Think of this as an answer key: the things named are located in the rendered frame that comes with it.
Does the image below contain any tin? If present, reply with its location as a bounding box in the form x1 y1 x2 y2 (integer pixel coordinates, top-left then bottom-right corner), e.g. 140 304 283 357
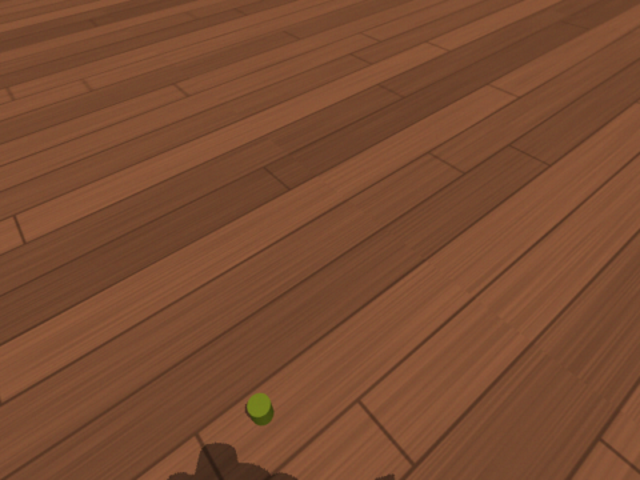
247 393 274 426

